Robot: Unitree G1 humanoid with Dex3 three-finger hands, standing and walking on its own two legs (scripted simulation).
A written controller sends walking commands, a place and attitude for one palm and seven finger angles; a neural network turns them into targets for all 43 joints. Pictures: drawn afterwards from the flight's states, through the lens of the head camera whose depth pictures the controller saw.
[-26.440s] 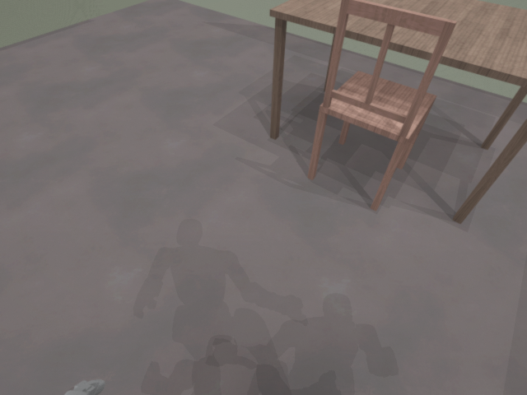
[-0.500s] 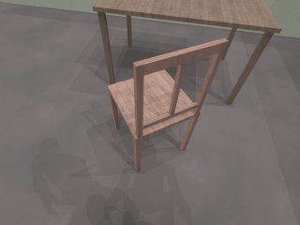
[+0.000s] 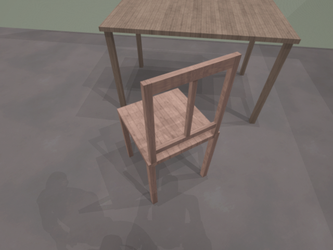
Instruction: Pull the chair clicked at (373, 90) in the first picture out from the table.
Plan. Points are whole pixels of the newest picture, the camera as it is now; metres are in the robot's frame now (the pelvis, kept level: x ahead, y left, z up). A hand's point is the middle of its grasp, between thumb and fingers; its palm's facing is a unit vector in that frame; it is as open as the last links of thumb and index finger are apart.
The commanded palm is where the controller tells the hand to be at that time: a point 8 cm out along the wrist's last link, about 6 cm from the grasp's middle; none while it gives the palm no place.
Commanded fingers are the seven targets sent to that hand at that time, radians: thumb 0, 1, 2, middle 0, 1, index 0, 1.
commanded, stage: let the arm hang, fingers relaxed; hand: left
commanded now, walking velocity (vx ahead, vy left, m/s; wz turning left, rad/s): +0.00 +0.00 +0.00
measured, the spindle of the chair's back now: (189, 110) +0.63 -0.05 -0.08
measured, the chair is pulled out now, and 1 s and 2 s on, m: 0.53 0.53 0.53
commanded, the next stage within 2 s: look to check the result in 0.16 s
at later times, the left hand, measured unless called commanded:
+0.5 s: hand out of the picture +0.00 +0.15 -0.17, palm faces +0.05 -0.98 -0.17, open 7.3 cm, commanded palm none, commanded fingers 0.00 0.90 0.90 -0.20 -0.30 -0.20 -0.30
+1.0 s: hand out of the picture +0.00 +0.15 -0.17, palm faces +0.05 -0.98 -0.17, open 7.3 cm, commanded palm none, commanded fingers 0.00 0.90 0.90 -0.20 -0.30 -0.20 -0.30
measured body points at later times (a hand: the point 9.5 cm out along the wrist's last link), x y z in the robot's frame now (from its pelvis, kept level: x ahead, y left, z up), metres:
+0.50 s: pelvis +0.01 +0.00 +0.00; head +0.02 -0.01 +0.45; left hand +0.00 +0.21 -0.16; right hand +0.00 -0.21 -0.16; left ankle +0.01 +0.11 -0.74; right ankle -0.01 -0.11 -0.74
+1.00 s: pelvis +0.02 -0.01 +0.00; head +0.03 -0.01 +0.45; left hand +0.00 +0.20 -0.16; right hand +0.00 -0.22 -0.16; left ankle +0.01 +0.11 -0.74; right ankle -0.01 -0.11 -0.74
